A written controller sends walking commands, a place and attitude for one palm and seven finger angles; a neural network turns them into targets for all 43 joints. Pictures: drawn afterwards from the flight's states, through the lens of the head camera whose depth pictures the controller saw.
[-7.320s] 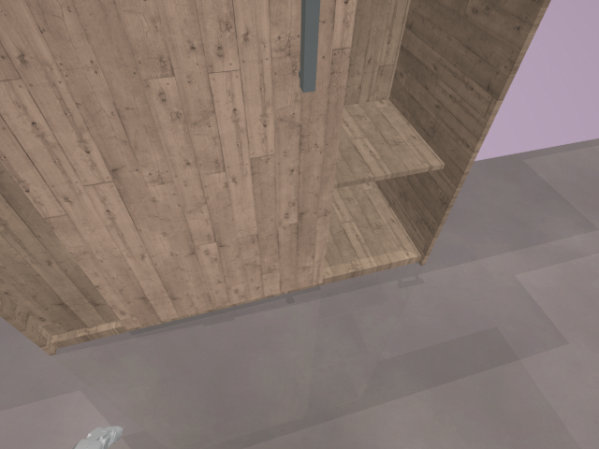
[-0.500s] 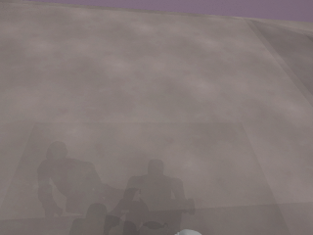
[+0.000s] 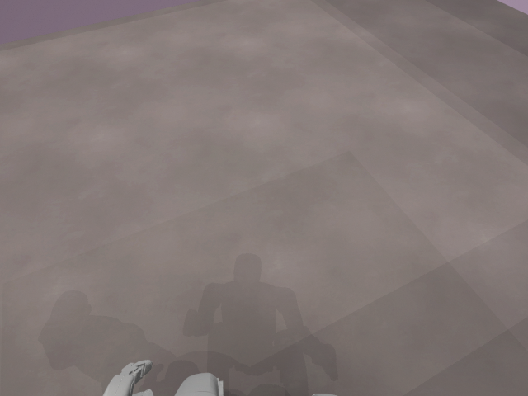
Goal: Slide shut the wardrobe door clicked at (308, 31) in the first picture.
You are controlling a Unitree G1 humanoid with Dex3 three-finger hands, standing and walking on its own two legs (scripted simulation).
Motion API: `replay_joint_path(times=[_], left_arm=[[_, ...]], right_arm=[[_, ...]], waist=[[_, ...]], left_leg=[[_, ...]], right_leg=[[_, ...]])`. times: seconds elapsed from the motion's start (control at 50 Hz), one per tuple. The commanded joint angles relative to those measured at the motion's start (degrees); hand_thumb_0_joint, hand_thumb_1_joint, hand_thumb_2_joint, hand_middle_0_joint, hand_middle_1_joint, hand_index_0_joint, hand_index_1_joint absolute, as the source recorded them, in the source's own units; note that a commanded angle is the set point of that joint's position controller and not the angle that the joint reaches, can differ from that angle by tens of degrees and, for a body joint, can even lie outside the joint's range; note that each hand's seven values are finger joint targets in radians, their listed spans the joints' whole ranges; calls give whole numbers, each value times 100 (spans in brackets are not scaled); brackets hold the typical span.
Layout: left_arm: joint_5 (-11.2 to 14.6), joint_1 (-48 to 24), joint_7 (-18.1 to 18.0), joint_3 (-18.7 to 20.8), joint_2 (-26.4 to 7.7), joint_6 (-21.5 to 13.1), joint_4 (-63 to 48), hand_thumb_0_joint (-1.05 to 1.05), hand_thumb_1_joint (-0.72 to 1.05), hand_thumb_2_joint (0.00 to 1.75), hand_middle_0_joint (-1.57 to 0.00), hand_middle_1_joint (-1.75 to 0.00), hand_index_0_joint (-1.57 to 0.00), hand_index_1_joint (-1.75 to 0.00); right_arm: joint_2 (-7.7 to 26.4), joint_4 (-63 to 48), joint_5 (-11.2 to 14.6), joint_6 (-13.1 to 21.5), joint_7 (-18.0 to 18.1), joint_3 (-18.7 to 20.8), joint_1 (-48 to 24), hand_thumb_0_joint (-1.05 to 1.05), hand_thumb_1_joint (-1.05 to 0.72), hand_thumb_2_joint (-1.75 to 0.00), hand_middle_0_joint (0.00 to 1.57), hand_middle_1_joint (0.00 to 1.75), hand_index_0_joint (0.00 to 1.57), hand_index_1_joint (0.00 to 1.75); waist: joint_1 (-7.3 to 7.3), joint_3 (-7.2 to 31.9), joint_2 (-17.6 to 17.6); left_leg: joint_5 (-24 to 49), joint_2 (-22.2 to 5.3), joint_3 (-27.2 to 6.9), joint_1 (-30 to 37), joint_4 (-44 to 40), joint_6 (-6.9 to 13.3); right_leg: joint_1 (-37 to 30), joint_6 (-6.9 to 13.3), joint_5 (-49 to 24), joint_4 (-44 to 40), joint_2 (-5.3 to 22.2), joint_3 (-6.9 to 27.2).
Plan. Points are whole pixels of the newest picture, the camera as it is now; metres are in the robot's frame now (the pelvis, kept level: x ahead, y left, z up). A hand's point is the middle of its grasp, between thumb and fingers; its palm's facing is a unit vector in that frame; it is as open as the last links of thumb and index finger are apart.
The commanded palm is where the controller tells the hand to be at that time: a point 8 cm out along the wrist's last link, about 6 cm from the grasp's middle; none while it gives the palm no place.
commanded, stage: turn to face it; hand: left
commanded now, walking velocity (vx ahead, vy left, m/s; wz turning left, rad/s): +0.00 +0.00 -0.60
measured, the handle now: out of the picture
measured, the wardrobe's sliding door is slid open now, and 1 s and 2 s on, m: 0.44 0.44 0.44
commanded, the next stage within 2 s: none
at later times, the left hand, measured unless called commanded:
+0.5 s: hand out of the picture +0.14 +0.26 -0.17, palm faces -0.22 -0.96 -0.19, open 7.4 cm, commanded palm none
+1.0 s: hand (209, 362) +0.19 +0.11 -0.14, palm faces -0.55 -0.79 -0.27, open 7.4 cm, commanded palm none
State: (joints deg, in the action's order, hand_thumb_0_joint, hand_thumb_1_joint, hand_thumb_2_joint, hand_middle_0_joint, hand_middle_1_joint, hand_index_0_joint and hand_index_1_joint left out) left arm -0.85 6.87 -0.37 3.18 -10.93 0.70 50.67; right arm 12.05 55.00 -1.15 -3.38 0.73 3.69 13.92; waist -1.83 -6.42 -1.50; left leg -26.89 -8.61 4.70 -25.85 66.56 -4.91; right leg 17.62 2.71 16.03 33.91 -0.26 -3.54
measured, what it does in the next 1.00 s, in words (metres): steps on the spot, turning right: left foot, then right foot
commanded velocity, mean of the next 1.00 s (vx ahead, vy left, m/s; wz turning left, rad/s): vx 0.00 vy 0.00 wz -0.60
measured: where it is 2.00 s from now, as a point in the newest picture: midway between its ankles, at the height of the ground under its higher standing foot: outside the picture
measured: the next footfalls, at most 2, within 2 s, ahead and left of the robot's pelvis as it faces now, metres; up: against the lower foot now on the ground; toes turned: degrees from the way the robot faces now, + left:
left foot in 0.28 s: +0.09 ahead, +0.15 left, +0.00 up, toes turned -5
right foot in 0.78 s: -0.02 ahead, -0.08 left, +0.00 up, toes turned -35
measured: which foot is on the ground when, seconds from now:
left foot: up 0.00-0.26, down 0.28-0.78, up 0.80-1.00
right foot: down 0.00-0.28, up 0.30-0.76, down 0.78-1.00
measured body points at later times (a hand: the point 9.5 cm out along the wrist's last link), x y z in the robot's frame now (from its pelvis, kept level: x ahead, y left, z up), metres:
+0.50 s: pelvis +0.02 +0.07 +0.01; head +0.07 +0.10 +0.46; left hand +0.15 +0.31 -0.15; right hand +0.04 -0.19 -0.11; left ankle +0.05 +0.15 -0.73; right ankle -0.06 -0.07 -0.62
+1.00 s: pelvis -0.01 +0.01 +0.01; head +0.00 -0.03 +0.46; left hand +0.22 +0.15 -0.12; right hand -0.12 -0.23 -0.15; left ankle +0.07 +0.15 -0.65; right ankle -0.05 -0.06 -0.73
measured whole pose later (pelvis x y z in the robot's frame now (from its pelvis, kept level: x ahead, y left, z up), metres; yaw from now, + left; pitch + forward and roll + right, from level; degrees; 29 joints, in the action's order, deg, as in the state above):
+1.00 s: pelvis -0.01 +0.01 +0.01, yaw -35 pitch +0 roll +1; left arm -0.7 9.3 -0.1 3.0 -11.3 1.2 51.1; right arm 13.4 53.6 -1.5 -3.6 0.5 4.4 12.7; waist -1.5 -4.4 -1.5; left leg -20.9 -7.4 2.6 -28.6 63.5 -5.8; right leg 14.2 4.1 14.5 28.6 -2.2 -1.2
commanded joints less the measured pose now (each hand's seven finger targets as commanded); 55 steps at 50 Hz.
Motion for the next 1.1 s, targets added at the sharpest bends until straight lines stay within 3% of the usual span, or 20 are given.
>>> replay_joint_path(times=[0.0,0.14,0.18,0.22,0.24,0.26,0.28,0.32,0.38,0.46,0.58,0.7,0.72,0.74,0.76,0.78,0.8,0.82,0.92,1.08], left_arm=[[-20,189,-96,316,-1141,-66,-323,0,90,90,-20,-30,-20,-30],[-59,363,-44,387,-1251,-7,-324,0,90,90,-20,-30,-20,-30],[-52,284,-51,405,-1264,20,-348,0,90,90,-20,-30,-20,-30],[8,110,-47,390,-1152,65,-399,0,90,90,-20,-30,-20,-30],[66,221,-29,332,-822,94,-508,0,90,90,-20,-30,-20,-30],[62,444,24,272,-557,106,-578,0,90,90,-20,-30,-20,-30],[-23,437,24,330,-773,133,-529,0,90,90,-20,-30,-20,-30],[-90,550,98,454,-925,208,-291,0,90,90,-20,-30,-20,-30],[-66,648,183,400,-745,217,-236,0,90,90,-20,-30,-20,-30],[-34,468,183,337,-614,238,-286,0,90,90,-20,-30,-20,-30],[-22,40,199,268,-457,281,-443,0,90,90,-20,-30,-20,-30],[-8,268,156,232,-429,142,-431,0,90,90,-20,-30,-20,-30],[-16,494,140,255,-517,98,-350,0,90,90,-20,-30,-20,-30],[-36,865,104,300,-833,11,-254,0,90,90,-20,-30,-20,-30],[-105,1180,11,422,-1593,-72,-172,0,90,90,-20,-30,-20,-30],[3,1358,-67,486,-1863,-13,-106,0,90,90,-20,-30,-20,-30],[17,1207,-93,444,-1695,11,-128,0,90,90,-20,-30,-20,-30],[15,857,-123,446,-1502,-15,-206,0,90,90,-20,-30,-20,-30],[36,327,-77,275,-1132,-73,-325,0,90,90,-20,-30,-20,-30],[-2,731,-42,317,-1221,-57,-200,0,90,90,-20,-30,-20,-30]], right_arm=[[416,-511,-2,98,29,97,103,0,-90,-90,20,30,20,30],[412,-809,54,220,41,77,-382,0,-90,-90,20,30,20,30],[426,-815,79,271,75,78,-204,0,-90,-90,20,30,20,30],[545,-686,92,336,116,100,230,0,-90,-90,20,30,20,30],[946,-674,46,403,136,148,383,0,-90,-90,20,30,20,30],[1415,-794,14,374,109,244,271,0,-90,-90,20,30,20,30],[1404,-893,-34,323,94,210,168,0,-90,-90,20,30,20,30],[849,-1016,-42,371,147,73,-530,0,-90,-90,20,30,20,30],[768,-983,-26,419,152,57,-400,0,-90,-90,20,30,20,30],[777,-762,7,426,147,124,205,0,-90,-90,20,30,20,30],[904,-564,-31,378,83,222,393,0,-90,-90,20,30,20,30],[1052,-467,-46,338,5,318,235,0,-90,-90,20,30,20,30],[1048,-456,-25,326,-12,316,210,0,-90,-90,20,30,20,30],[939,-490,21,311,-41,287,307,0,-90,-90,20,30,20,30],[433,-740,41,267,-76,157,209,0,-90,-90,20,30,20,30],[454,-940,25,183,-25,112,-202,0,-90,-90,20,30,20,30],[485,-940,42,139,-6,126,-203,0,-90,-90,20,30,20,30],[474,-868,20,127,5,115,-268,0,-90,-90,20,30,20,30],[576,-509,-18,83,1,159,34,0,-90,-90,20,30,20,30],[626,-753,-4,126,44,133,-559,0,-90,-90,20,30,20,30]], waist=[[103,836,825],[263,940,1180],[178,1109,1193],[-61,1280,949],[-90,1459,-211],[26,1276,-1855],[-31,1058,-1417],[275,494,-1191],[256,599,-852],[45,814,-736],[-99,630,-911],[45,883,-1050],[178,998,-823],[374,1229,-84],[571,1156,2031],[713,1154,2003],[582,1014,1420],[452,917,1577],[116,787,796],[332,808,749]], left_leg=[[463,108,-164,-183,-416,-116],[349,498,-126,228,-2036,-56],[511,607,-94,608,-2749,-9],[1456,567,-105,1620,-4122,66],[1773,-398,-1088,2358,-4820,346],[2788,-1793,-2256,2569,-5032,824],[2464,-2054,-2290,1874,-5025,1200],[2203,-1315,-1326,1194,-5169,955],[3145,-889,-374,1689,-4860,837],[3807,-1056,-108,2428,-4688,1011],[3341,-1399,142,2308,-4744,1207],[3469,-1528,593,2010,-4041,962],[3272,-1415,822,1794,-3616,736],[2730,-1175,1033,1255,-2680,383],[-453,-308,1118,-465,-1372,22],[-1162,11,305,-899,-460,-3],[-780,-63,-109,-915,-64,61],[-415,-44,-262,-1131,30,42],[711,44,-301,-615,-193,-141],[498,295,-458,-647,-979,-145]], right_leg=[[-439,672,-2782,-1321,1261,1356],[-537,749,-2482,-1132,1119,2019],[-593,650,-2773,-864,1075,2170],[-192,268,-2425,-344,750,2066],[590,-51,-1117,409,167,1645],[1603,-431,1659,1801,-388,826],[1449,-479,1843,2904,-138,829],[1452,-587,1037,3632,24,834],[1598,-694,541,3955,91,584],[1705,-788,572,3503,236,371],[1298,-743,922,2259,434,44],[141,-452,600,427,255,-241],[-402,-400,-29,-225,195,-337],[-1291,-261,-876,-1065,506,90],[-2029,307,-2400,-1584,1974,2320],[-1713,830,-3497,-1450,2492,2711],[-1436,967,-2894,-1428,2333,2273],[-1416,779,-2713,-1509,1945,2233],[-973,530,-2728,-1433,1254,1443],[-1210,795,-2252,-1457,1231,2305]])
